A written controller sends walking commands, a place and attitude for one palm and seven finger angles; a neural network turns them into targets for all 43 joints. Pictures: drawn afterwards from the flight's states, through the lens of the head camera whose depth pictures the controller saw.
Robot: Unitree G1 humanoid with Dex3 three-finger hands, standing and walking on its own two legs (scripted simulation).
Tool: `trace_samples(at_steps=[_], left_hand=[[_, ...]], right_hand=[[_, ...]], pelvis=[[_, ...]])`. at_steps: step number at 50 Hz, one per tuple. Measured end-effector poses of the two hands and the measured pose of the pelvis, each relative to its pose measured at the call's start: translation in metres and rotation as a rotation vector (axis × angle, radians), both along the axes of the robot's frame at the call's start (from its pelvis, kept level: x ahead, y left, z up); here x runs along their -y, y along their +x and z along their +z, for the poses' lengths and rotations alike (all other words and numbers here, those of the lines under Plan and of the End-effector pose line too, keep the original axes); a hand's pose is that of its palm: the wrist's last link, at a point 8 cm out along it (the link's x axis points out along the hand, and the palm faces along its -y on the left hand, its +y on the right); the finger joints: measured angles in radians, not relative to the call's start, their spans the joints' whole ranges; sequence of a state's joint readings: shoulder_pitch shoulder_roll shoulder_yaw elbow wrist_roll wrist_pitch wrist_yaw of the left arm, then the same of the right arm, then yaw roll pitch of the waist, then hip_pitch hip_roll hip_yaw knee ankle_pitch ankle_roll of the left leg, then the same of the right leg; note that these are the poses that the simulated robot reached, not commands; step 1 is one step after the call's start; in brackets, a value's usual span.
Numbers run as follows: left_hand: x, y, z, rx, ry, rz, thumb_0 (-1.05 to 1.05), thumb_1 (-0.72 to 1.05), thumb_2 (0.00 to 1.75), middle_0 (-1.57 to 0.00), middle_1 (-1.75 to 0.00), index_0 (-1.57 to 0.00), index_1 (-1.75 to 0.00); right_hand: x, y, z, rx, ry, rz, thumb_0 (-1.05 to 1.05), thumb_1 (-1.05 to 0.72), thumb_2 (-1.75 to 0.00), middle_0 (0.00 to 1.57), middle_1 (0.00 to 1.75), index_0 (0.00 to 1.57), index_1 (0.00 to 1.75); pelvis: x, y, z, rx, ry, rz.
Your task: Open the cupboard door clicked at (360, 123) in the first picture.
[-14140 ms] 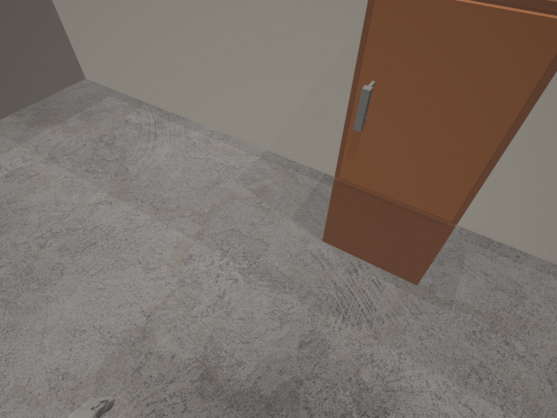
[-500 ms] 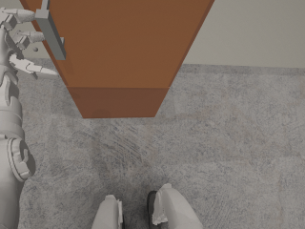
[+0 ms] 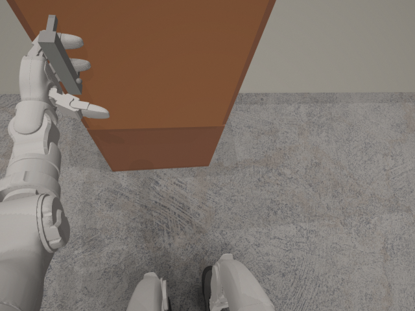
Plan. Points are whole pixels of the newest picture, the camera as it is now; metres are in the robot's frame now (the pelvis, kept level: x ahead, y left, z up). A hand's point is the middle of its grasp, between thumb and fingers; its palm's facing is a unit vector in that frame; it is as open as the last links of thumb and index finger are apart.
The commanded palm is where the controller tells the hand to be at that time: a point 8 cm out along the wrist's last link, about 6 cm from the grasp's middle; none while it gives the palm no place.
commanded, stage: slide the fingers in behind the handle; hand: left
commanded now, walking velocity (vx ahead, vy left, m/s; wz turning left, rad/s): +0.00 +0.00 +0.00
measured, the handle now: (64, 57) +0.57 +0.21 +0.05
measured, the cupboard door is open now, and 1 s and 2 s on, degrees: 0 0 24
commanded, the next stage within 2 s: close the thumb around the handle in 0.38 s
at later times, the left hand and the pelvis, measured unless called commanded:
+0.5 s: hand (78, 81) +0.52 +0.19 +0.05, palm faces -0.01 -1.00 -0.01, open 13.9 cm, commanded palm +0.50 +0.22 +0.05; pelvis +0.00 +0.00 +0.00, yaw -1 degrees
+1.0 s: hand (77, 81) +0.52 +0.19 +0.05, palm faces -0.01 -1.00 -0.02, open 7.2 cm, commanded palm +0.50 +0.21 +0.05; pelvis +0.00 +0.00 +0.00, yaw -1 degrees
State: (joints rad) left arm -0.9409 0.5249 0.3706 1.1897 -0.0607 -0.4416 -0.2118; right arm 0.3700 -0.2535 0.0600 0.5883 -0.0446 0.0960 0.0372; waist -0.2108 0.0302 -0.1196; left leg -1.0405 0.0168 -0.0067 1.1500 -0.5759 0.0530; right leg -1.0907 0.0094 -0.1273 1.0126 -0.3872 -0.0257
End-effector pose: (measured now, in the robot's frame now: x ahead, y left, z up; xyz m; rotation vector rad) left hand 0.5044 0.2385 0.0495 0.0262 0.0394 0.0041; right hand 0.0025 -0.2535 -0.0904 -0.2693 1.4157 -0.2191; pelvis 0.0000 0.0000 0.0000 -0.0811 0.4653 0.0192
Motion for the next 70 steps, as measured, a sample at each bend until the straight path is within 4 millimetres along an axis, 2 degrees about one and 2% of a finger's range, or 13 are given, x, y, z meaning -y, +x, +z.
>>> trace_samples(at_steps=[7,14,29,37,55,70], left_hand=[[0.000,-0.001,0.000,0.008,0.009,0.001,-0.01,-0.50,0.30,-0.31,-1.21,-0.32,-1.22],[0.000,-0.002,0.000,0.001,-0.004,-0.005,-0.01,-0.50,0.30,-0.31,-1.21,-0.31,-1.22],[-0.004,-0.003,0.001,0.015,-0.003,-0.016,-0.01,-0.47,0.31,-0.31,-1.21,-0.30,-1.21],[-0.004,-0.005,0.001,0.009,-0.019,-0.019,-0.01,-0.20,0.43,-0.33,-1.23,-0.32,-1.23],[-0.002,-0.005,0.002,0.015,-0.010,-0.007,0.01,0.71,0.82,-0.38,-1.33,-0.36,-1.33],[-0.001,-0.007,0.002,0.014,-0.009,0.001,0.01,0.74,0.81,-0.36,-1.35,-0.35,-1.35]], right_hand=[[-0.001,-0.014,-0.006,-0.030,0.022,-0.020,0.00,-0.91,-0.90,0.20,0.30,0.21,0.30],[0.005,-0.023,-0.004,-0.047,0.007,-0.032,0.01,-0.91,-0.90,0.20,0.30,0.21,0.30],[0.011,-0.016,0.003,-0.020,-0.030,-0.028,0.01,-0.91,-0.90,0.20,0.30,0.21,0.30],[0.004,-0.009,0.001,-0.009,-0.015,-0.019,0.01,-0.91,-0.90,0.20,0.30,0.21,0.30],[-0.004,-0.016,-0.002,-0.029,0.006,-0.032,0.01,-0.91,-0.90,0.20,0.30,0.21,0.30],[0.004,-0.016,0.003,-0.025,-0.009,-0.036,0.01,-0.91,-0.90,0.20,0.30,0.21,0.30]], pelvis=[[0.004,-0.005,-0.002,-0.004,0.011,-0.013],[0.005,-0.006,-0.002,-0.005,0.015,-0.019],[0.003,-0.004,0.000,-0.002,0.012,-0.022],[-0.001,-0.002,0.000,0.000,0.009,-0.019],[-0.004,-0.001,0.001,0.001,0.006,-0.019],[0.000,0.000,0.003,0.009,0.011,-0.023]])
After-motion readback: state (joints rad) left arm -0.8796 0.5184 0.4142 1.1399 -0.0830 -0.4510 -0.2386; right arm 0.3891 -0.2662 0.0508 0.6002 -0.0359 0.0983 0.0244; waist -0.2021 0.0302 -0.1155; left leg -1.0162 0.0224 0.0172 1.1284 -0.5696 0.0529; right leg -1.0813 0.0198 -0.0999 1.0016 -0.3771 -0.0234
